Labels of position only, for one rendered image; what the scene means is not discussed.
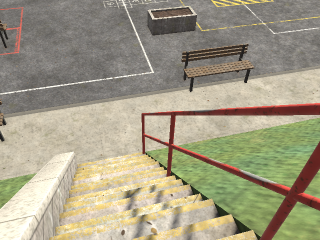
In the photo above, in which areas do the stairs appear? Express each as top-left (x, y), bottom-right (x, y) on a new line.
top-left (49, 152), bottom-right (258, 240)

